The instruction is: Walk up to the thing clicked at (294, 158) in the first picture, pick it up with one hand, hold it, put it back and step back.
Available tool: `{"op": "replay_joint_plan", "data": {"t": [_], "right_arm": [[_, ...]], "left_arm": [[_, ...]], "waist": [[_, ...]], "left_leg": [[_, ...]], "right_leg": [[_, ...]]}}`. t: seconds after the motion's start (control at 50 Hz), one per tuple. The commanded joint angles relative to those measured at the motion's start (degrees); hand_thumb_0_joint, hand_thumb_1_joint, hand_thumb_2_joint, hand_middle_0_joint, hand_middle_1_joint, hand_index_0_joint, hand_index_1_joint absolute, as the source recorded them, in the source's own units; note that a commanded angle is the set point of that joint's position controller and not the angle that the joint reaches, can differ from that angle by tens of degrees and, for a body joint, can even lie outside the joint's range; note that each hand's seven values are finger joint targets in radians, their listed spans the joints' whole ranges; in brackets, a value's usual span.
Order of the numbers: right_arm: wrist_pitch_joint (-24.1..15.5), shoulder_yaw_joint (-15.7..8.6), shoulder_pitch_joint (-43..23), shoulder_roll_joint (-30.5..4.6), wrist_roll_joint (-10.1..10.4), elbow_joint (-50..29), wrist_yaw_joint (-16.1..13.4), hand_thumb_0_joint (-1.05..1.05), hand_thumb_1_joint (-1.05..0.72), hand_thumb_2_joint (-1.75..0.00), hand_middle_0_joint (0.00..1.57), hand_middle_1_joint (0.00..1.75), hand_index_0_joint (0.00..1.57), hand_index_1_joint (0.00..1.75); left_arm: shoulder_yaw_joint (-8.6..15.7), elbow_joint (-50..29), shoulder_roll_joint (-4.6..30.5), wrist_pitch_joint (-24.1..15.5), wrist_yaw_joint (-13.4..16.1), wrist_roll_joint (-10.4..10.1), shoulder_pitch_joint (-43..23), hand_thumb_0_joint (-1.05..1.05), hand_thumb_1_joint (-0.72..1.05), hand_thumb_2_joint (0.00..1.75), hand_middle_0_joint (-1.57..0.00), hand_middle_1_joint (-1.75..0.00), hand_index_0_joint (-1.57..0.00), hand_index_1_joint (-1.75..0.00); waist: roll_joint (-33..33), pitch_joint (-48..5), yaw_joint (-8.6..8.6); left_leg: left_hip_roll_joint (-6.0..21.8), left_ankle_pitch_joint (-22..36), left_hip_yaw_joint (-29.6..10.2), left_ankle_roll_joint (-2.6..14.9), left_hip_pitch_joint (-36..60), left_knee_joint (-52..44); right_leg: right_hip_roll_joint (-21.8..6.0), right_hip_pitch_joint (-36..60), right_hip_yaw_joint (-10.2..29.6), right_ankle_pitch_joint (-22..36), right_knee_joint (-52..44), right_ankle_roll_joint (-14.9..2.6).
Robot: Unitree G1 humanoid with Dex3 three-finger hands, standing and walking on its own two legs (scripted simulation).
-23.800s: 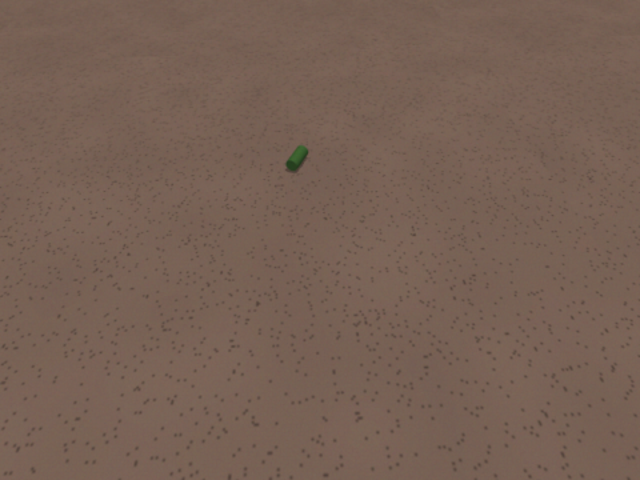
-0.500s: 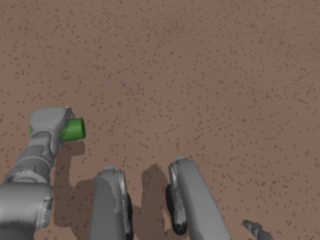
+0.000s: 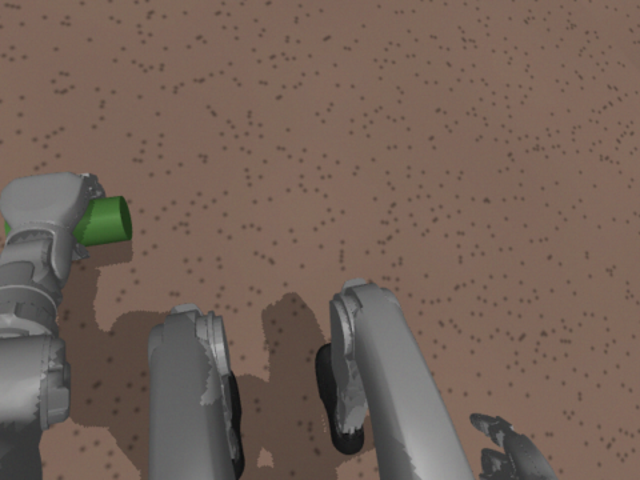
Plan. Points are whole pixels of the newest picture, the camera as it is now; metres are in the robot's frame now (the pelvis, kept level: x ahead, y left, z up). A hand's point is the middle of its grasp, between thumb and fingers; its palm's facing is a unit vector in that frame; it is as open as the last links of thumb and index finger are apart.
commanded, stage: crouch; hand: left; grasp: from above
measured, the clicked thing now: (73, 225) +0.44 +0.29 -0.21
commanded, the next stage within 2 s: lower in 0.38 s
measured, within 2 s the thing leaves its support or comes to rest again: rests again in 1.76 s
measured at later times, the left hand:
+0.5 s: hand (84, 230) +0.44 +0.29 -0.24, palm faces -0.46 -0.06 -0.89, open 9.1 cm
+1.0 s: hand (100, 234) +0.45 +0.28 -0.30, palm faces -0.46 -0.08 -0.88, open 9.0 cm
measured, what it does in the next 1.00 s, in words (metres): lowers itself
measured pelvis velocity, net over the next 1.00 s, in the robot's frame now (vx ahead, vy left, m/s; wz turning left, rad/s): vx -0.01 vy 0.00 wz -0.07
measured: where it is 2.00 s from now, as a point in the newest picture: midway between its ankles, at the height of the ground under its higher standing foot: (285, 429)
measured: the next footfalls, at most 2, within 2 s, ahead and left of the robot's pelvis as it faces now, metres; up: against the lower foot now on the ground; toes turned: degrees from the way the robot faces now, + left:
none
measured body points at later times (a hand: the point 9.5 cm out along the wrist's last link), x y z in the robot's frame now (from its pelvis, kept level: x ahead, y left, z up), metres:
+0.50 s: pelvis -0.01 +0.00 -0.06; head +0.24 +0.06 +0.31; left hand +0.46 +0.29 -0.19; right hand +0.03 -0.28 -0.16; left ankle +0.07 +0.11 -0.38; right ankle +0.08 -0.11 -0.38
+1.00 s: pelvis -0.01 +0.00 -0.09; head +0.26 +0.07 +0.26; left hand +0.47 +0.29 -0.25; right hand +0.02 -0.28 -0.19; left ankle +0.07 +0.11 -0.38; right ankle +0.08 -0.11 -0.38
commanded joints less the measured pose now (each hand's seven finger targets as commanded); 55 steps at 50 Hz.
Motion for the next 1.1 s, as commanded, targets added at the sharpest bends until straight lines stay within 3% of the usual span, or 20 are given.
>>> {"op": "replay_joint_plan", "data": {"t": [0.0,0.04,0.16,0.18,0.2,0.24,0.38,0.44,0.54,0.58,0.6,0.62,0.66,0.72,0.74,0.76,0.9,1.04,1.06,1.08], "right_arm": [[-0.3,-4.1,13.8,-13.7,0.0,0.7,-0.3,0.0,-0.9,-0.9,0.2,0.3,0.2,0.3],[-0.2,-4.1,13.8,-14.0,-0.1,0.6,-0.2,0.0,-0.9,-0.9,0.2,0.3,0.2,0.3],[-0.2,-3.0,13.7,-13.5,-0.6,1.1,0.1,0.0,-0.9,-0.9,0.2,0.3,0.2,0.3],[-0.4,-2.5,13.1,-13.8,-0.7,0.5,0.0,0.0,-0.9,-0.9,0.2,0.3,0.2,0.3],[-0.3,-2.5,12.9,-13.7,-0.8,0.9,0.0,0.0,-0.9,-0.9,0.2,0.3,0.2,0.3],[-0.3,-2.3,12.8,-14.1,-0.8,1.1,-0.3,0.0,-0.9,-0.9,0.2,0.3,0.2,0.3],[-0.5,-1.0,11.8,-14.4,-0.9,1.1,-0.7,0.0,-0.9,-0.9,0.2,0.3,0.2,0.3],[-0.6,-0.6,12.1,-14.7,-0.9,0.9,-0.8,0.0,-0.9,-0.9,0.2,0.3,0.2,0.3],[-0.7,0.5,12.2,-15.2,-1.1,1.1,-0.7,0.0,-0.9,-0.9,0.2,0.3,0.2,0.3],[-0.9,0.8,12.1,-15.5,-1.1,0.8,-0.5,0.0,-0.9,-0.9,0.2,0.3,0.2,0.3],[-0.8,0.9,12.8,-15.4,-1.4,1.6,-0.5,0.0,-0.9,-0.9,0.2,0.3,0.2,0.3],[-0.9,1.2,12.1,-15.2,-1.2,1.2,-0.3,0.0,-0.91,-0.9,0.2,0.3,0.2,0.3],[-1.2,1.2,12.7,-15.8,-1.6,1.4,-0.2,0.0,-0.9,-0.9,0.2,0.3,0.2,0.3],[-1.2,1.7,12.0,-15.6,-1.8,0.6,0.1,0.0,-0.9,-0.9,0.2,0.3,0.2,0.3],[-1.1,1.5,12.7,-15.9,-2.1,1.3,0.1,0.0,-0.9,-0.9,0.2,0.3,0.2,0.3],[-1.1,1.4,12.4,-16.1,-2.1,0.9,0.1,0.0,-0.9,-0.9,0.2,0.3,0.2,0.3],[-1.1,1.6,11.2,-16.5,-2.8,1.0,0.8,0.0,-0.89,-0.9,0.2,0.3,0.2,0.3],[-1.5,3.1,10.6,-16.9,-3.1,1.2,1.4,0.0,-0.89,-0.89,0.2,0.3,0.2,0.3],[-1.7,3.0,11.8,-17.5,-3.3,1.3,1.5,0.0,-0.89,-0.89,0.2,0.3,0.2,0.3],[-1.9,3.3,11.3,-17.3,-3.2,1.2,1.7,0.0,-0.89,-0.89,0.2,0.3,0.2,0.3]], "left_arm": [[2.6,-8.3,15.7,-1.3,3.1,-0.5,-20.9,0.0,0.73,0.64,-1.11,-0.46,-1.11,-0.46],[4.2,-7.7,18.3,-1.6,3.6,-0.1,-21.1,0.0,0.74,0.63,-1.11,-0.47,-1.12,-0.47],[5.2,-5.9,21.4,-2.4,4.4,0.4,-23.0,0.0,0.77,0.67,-1.14,-0.5,-1.14,-0.5],[4.1,-0.2,19.4,-1.7,4.3,0.4,-19.8,0.0,0.78,0.65,-1.13,-0.51,-1.14,-0.5],[4.6,-5.0,21.1,-2.3,4.4,0.3,-23.8,0.0,0.78,0.65,-1.14,-0.49,-1.14,-0.48],[5.0,-3.3,22.3,-2.2,4.8,0.9,-24.4,0.0,0.76,0.63,-1.13,-0.47,-1.13,-0.47],[3.5,-1.9,22.2,-1.9,5.4,0.9,-25.3,0.0,0.72,0.62,-1.13,-0.42,-1.12,-0.44],[4.5,-1.3,23.3,-1.5,5.7,0.9,-23.5,0.0,0.75,0.65,-1.16,-0.41,-1.14,-0.43],[1.9,3.6,21.2,-0.9,4.7,1.2,-22.8,0.0,0.69,0.61,-1.16,-0.33,-1.13,-0.37],[2.3,3.4,22.1,-1.1,4.6,0.6,-23.1,0.0,0.72,0.59,-1.17,-0.34,-1.15,-0.37],[3.6,-1.6,24.0,-2.0,4.9,0.0,-26.4,0.0,0.73,0.61,-1.18,-0.33,-1.15,-0.36],[1.7,4.8,20.9,-1.4,4.7,0.3,-21.8,0.0,0.72,0.59,-1.17,-0.35,-1.15,-0.38],[3.8,-0.3,25.0,-2.4,4.9,0.0,-26.0,0.0,0.76,0.58,-1.17,-0.37,-1.16,-0.39],[3.1,3.9,23.5,-2.5,4.9,0.2,-21.7,0.0,0.78,0.56,-1.2,-0.35,-1.19,-0.37],[5.6,-3.5,27.4,-3.7,5.4,-0.1,-26.4,0.0,0.81,0.55,-1.2,-0.37,-1.19,-0.37],[5.6,-0.4,27.3,-3.4,5.5,0.6,-22.8,0.0,0.82,0.56,-1.21,-0.38,-1.21,-0.39],[6.6,-1.7,27.6,-3.7,7.4,1.0,-22.4,0.0,0.84,0.63,-1.24,-0.35,-1.22,-0.37],[6.3,3.0,28.2,-3.1,9.0,1.0,-22.0,0.0,0.81,0.6,-1.2,-0.33,-1.18,-0.35],[6.8,1.0,29.3,-3.4,9.0,1.6,-24.3,0.0,0.83,0.6,-1.21,-0.34,-1.2,-0.36],[6.3,3.6,28.8,-3.2,9.0,1.7,-22.8,0.0,0.83,0.59,-1.2,-0.35,-1.19,-0.36]], "waist": [[16.4,-40.1,-0.57],[16.5,-40.2,0.17],[13.0,-41.6,-0.37],[13.1,-39.7,-0.49],[14.5,-40.6,-0.8],[16.1,-39.8,-0.86],[17.8,-38.3,-1.6],[18.0,-37.9,-1.5],[17.1,-33.5,-3.18],[17.7,-33.7,-3.04],[16.7,-35.3,-3.4],[16.8,-33.7,-2.83],[16.6,-34.3,-3.55],[16.4,-34.3,-3.11],[17.4,-36.6,-3.61],[18.8,-36.0,-2.5],[20.8,-36.8,-3.16],[19.5,-32.8,-4.22],[19.8,-32.5,-5.43],[19.0,-31.8,-4.86]], "left_leg": [[-0.8,17.1,-0.6,-0.69,34.7,-10.6],[-0.8,14.9,-0.5,-0.55,33.8,-10.0],[-1.4,12.3,2.3,0.92,25.3,-5.3],[-1.4,11.3,2.0,0.72,25.3,-5.8],[-1.1,10.7,1.6,0.62,25.9,-5.5],[-0.9,9.7,1.0,0.36,26.6,-5.5],[-0.7,9.5,0.5,0.11,25.1,-4.0],[-0.7,11.1,0.4,-0.03,25.1,-3.4],[-0.8,10.6,-0.1,0.03,22.9,-2.0],[-0.6,12.2,-0.3,-0.01,23.0,-1.1],[-0.5,12.6,-0.5,0.08,23.1,-0.4],[-0.8,12.6,-0.1,0.03,22.1,-0.3],[-0.7,11.8,0.1,0.35,21.2,0.9],[-0.7,12.4,0.7,0.37,19.9,1.9],[-0.5,13.1,0.3,0.29,20.8,2.5],[-0.6,13.3,0.5,0.06,21.3,2.3],[-0.1,14.3,-0.4,-0.22,23.0,3.9],[0.1,13.7,-0.8,0.16,18.6,5.6],[0.0,14.4,-0.9,0.05,18.6,6.1],[0.0,13.5,-1.0,0.19,18.0,6.2]], "right_leg": [[0.8,12.8,-0.6,16.1,-9.5,-1.91],[0.8,12.0,-0.7,14.7,-8.8,-1.9],[1.5,17.6,0.3,15.5,-8.7,-1.0],[1.3,15.5,0.0,14.1,-8.2,-1.21],[1.5,14.3,-0.4,13.4,-7.6,-1.35],[1.5,12.1,-0.9,12.4,-6.6,-1.62],[1.7,9.5,-1.5,12.8,-4.0,-1.87],[1.6,9.0,-1.9,13.9,-3.0,-1.79],[1.6,6.7,-2.4,13.5,-1.9,-1.76],[1.5,7.1,-2.7,14.9,-0.9,-1.7],[1.8,7.8,-3.0,15.3,-0.7,-1.52],[1.8,7.9,-2.9,15.4,-0.4,-1.65],[2.0,8.3,-3.0,15.1,-0.4,-1.38],[2.2,10.6,-2.9,15.9,-0.1,-1.17],[2.4,11.1,-3.3,16.5,0.4,-1.07],[2.2,10.6,-3.2,16.3,1.0,-1.36],[2.6,8.5,-4.2,17.1,2.8,-1.47],[3.2,8.2,-4.9,17.4,3.8,-1.36],[2.9,7.7,-5.3,17.8,4.5,-1.32],[3.1,7.6,-5.3,17.2,4.4,-1.37]]}}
